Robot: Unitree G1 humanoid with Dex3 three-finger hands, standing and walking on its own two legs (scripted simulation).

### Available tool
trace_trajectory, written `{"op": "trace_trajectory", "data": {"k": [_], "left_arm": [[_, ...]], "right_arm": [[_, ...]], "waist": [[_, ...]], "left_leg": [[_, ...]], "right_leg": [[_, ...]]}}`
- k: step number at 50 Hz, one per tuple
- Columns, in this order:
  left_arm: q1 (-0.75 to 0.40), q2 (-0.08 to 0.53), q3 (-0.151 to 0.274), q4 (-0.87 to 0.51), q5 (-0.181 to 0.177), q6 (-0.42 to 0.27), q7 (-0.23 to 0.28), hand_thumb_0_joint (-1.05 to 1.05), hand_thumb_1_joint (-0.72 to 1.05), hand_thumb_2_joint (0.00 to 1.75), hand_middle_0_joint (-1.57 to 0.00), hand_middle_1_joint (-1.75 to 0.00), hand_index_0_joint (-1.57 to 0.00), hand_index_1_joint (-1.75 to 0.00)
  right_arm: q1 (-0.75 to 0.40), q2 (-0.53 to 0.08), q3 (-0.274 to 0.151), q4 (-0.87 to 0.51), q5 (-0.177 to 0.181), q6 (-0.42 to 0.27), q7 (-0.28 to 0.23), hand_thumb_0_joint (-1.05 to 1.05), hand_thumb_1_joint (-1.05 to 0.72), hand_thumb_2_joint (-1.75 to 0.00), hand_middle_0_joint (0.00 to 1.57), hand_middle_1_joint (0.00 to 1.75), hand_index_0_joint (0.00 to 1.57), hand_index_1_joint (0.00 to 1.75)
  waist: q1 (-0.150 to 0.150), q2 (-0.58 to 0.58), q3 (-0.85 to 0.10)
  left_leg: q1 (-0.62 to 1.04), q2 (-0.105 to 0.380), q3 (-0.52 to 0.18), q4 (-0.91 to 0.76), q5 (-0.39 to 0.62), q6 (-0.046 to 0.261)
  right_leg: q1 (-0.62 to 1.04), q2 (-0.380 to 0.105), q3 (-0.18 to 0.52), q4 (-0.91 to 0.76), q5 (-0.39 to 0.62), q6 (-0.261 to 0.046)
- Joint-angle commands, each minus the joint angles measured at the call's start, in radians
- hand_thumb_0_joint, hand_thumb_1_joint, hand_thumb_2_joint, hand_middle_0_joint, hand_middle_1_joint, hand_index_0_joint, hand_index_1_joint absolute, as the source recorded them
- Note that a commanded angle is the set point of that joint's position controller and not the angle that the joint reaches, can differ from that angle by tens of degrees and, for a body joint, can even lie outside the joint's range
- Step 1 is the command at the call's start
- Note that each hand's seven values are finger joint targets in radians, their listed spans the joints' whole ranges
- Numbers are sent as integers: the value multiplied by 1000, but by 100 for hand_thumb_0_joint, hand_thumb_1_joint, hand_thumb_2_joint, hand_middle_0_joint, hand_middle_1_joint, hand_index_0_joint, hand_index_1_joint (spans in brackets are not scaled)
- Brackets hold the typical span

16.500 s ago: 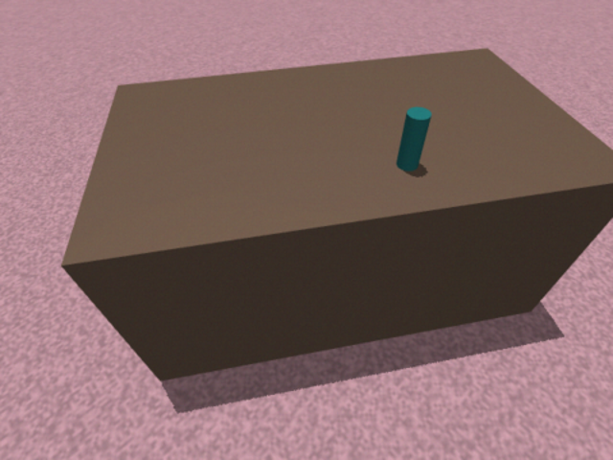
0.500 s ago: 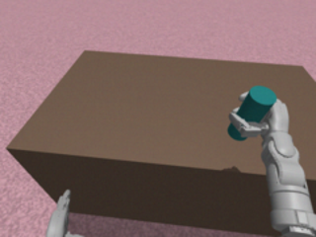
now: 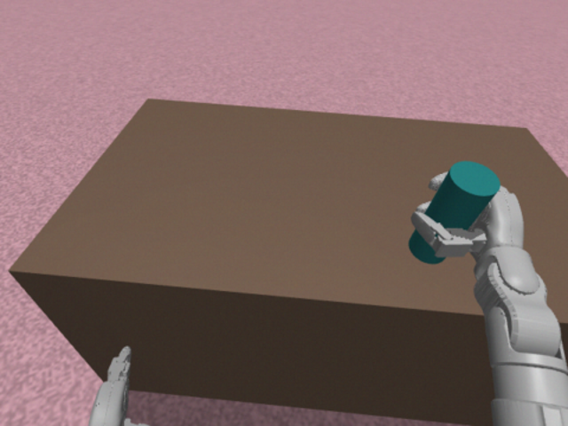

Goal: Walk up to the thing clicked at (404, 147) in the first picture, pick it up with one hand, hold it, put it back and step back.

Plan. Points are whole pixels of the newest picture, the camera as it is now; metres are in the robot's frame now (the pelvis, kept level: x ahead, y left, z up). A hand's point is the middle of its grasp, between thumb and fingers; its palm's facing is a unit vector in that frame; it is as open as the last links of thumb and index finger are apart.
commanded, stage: hold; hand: right
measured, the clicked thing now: (448, 217) +0.35 -0.18 +0.17
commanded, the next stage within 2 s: none
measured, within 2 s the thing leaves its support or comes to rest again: neither
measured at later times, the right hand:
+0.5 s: hand (448, 206) +0.35 -0.17 +0.18, palm faces +0.12 +0.99 -0.01, open 7.9 cm
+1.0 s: hand (448, 213) +0.35 -0.18 +0.17, palm faces +0.14 +0.99 +0.00, open 7.9 cm
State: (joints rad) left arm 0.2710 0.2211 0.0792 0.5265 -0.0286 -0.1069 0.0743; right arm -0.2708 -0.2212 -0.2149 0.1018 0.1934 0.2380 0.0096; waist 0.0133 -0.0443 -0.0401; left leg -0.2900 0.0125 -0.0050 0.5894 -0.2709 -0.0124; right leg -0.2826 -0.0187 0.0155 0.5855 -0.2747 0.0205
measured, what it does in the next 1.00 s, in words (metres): stands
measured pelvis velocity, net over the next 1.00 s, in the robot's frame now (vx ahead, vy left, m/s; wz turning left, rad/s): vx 0.02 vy -0.01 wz -0.01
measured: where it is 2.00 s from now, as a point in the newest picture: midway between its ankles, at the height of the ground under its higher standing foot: outside the picture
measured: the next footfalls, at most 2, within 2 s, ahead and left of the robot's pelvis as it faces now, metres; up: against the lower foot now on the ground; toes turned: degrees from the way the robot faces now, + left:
none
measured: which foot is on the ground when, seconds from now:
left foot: down 0.00-1.00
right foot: down 0.00-1.00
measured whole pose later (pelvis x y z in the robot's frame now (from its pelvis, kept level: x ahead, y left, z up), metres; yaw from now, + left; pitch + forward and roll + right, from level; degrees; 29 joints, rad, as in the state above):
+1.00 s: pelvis +0.02 -0.01 +0.01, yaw +0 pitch -2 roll +0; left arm 0.23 0.22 0.10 0.60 -0.03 -0.13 0.07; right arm -0.20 -0.20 -0.22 -0.02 0.20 0.32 0.01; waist 0.01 -0.05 -0.03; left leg -0.22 0.02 0.00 0.53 -0.27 -0.02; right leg -0.22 -0.01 0.02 0.53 -0.28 0.01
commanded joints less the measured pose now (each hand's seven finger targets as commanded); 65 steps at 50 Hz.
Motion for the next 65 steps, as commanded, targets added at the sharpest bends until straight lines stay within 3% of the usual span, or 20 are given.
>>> {"op": "trace_trajectory", "data": {"k": [1,3,8,10,12,16,21,27,31,32,37,38,43,50,52,55,57,63,64,65], "left_arm": [[-88,136,72,-149,-1,-66,5,0,-54,4,-4,-5,-4,-5],[-139,178,103,-210,-3,-79,13,0,-54,5,-4,-5,-5,-5],[-119,103,45,-139,-2,-86,16,0,-54,5,-4,-5,-5,-5],[-125,90,29,-131,0,-83,12,0,-54,5,-4,-5,-5,-5],[-150,129,64,-125,2,-82,14,0,-54,5,-5,-5,-5,-5],[-136,101,44,-79,-1,-79,4,0,-53,4,-5,-5,-5,-5],[-135,146,80,-131,-2,-73,2,0,-53,4,-5,-5,-5,-5],[-119,151,95,-122,-4,-79,0,0,-54,5,-5,-5,-5,-5],[-148,95,45,-113,-4,-90,-2,0,-54,5,-5,-6,-5,-5],[-133,128,76,-97,-3,-89,2,0,-54,5,-5,-6,-5,-5],[-147,86,31,-64,0,-77,-3,0,-54,5,-5,-6,-5,-5],[-164,97,44,-83,-1,-81,-1,0,-54,5,-5,-6,-5,-5],[-159,169,97,-102,2,-80,8,0,-54,5,-5,-6,-5,-5],[-128,94,53,-65,-3,-74,-2,0,-54,5,-5,-5,-5,-5],[-147,151,96,-101,-1,-80,3,0,-54,5,-5,-5,-5,-5],[-148,100,53,-71,-3,-85,-4,0,-54,5,-5,-6,-5,-5],[-176,71,22,-54,-4,-87,-7,0,-54,5,-5,-6,-5,-5],[-185,174,97,-77,6,-94,5,0,-53,4,-5,-5,-6,-5],[-181,169,93,-76,4,-92,5,0,-54,4,-5,-5,-5,-5],[-161,133,70,-70,3,-90,3,0,-54,5,-5,-5,-5,-5]], "right_arm": [[-416,-181,-71,-310,18,-56,0,0,-35,-132,133,144,136,144],[-440,-192,-87,-350,27,-59,-4,0,-37,-130,132,142,135,142],[-387,-140,-53,-317,28,-42,-6,0,-33,-131,131,143,135,143],[-418,-166,-63,-350,20,-33,-6,0,-31,-133,132,145,135,145],[-420,-189,-84,-375,19,-22,-9,0,-34,-130,130,141,133,141],[-399,-156,-60,-379,19,9,-6,0,-36,-131,132,143,135,143],[-361,-159,-82,-342,23,45,2,0,-35,-132,131,143,135,143],[-382,-162,-84,-394,27,27,-1,0,-36,-132,132,143,135,143],[-406,-150,-60,-415,18,2,-8,0,-39,-132,132,142,135,142],[-393,-169,-78,-394,18,2,-13,0,-37,-131,131,142,134,142],[-320,-151,-72,-413,15,-4,-15,0,-37,-133,133,145,136,145],[-319,-128,-47,-413,15,-4,-11,0,-36,-134,133,145,136,145],[-332,-151,-64,-395,16,3,-10,0,-34,-134,132,145,136,145],[-334,-162,-84,-386,18,-18,-7,0,-36,-134,133,146,137,146],[-356,-190,-100,-429,17,-30,-9,0,-36,-135,134,146,138,146],[-325,-115,-34,-431,20,-29,-4,0,-35,-134,133,145,136,145],[-335,-126,-36,-408,17,-30,1,0,-38,-133,133,144,136,144],[-330,-156,-71,-392,17,-16,-5,0,-37,-135,134,146,138,146],[-350,-181,-93,-410,17,-23,-10,0,-37,-135,134,146,138,146],[-325,-146,-67,-385,17,-25,-11,0,-40,-134,134,145,138,145]], "waist": [[1,26,-200],[4,70,-208],[-13,65,-207],[-14,27,-223],[-19,29,-227],[-16,-7,-195],[5,85,-190],[-3,64,-213],[-14,23,-213],[-9,20,-234],[-30,7,-215],[-19,4,-227],[4,61,-214],[-12,28,-165],[-8,40,-207],[-12,9,-197],[-16,-7,-174],[-4,45,-241],[-13,39,-223],[-15,45,-220]], "left_leg": [[27,-14,43,-126,94,0],[27,-16,47,-135,72,-2],[51,-14,48,-129,124,-2],[57,-10,43,-129,145,0],[70,-8,43,-131,156,0],[63,-13,50,-132,163,5],[72,-14,53,-139,196,-5],[70,-13,51,-138,191,-1],[80,-11,47,-134,199,1],[88,-12,48,-130,216,1],[100,-12,46,-133,212,5],[103,-13,50,-134,215,4],[95,-14,52,-141,236,-1],[84,-9,49,-151,190,-3],[94,-11,48,-146,200,-2],[96,-14,51,-138,232,4],[87,-13,47,-149,199,5],[114,-16,57,-146,227,3],[108,-17,59,-145,214,5],[120,-16,58,-146,214,3]], "right_leg": [[104,20,-21,-112,58,-34],[114,19,-17,-115,44,-37],[121,21,-18,-109,97,-36],[133,24,-23,-107,122,-33],[127,27,-24,-107,133,-34],[130,22,-18,-118,140,-28],[138,21,-18,-116,167,-36],[154,22,-18,-118,168,-34],[151,23,-17,-113,176,-30],[163,20,-15,-112,197,-30],[142,22,-19,-116,198,-26],[142,21,-14,-118,201,-26],[162,19,-16,-118,211,-31],[140,26,-22,-130,162,-32],[161,24,-19,-131,170,-31],[167,18,-16,-130,216,-24],[150,20,-17,-134,181,-26],[181,15,-11,-132,209,-27],[170,14,-10,-136,197,-24],[169,17,-13,-136,197,-24]]}}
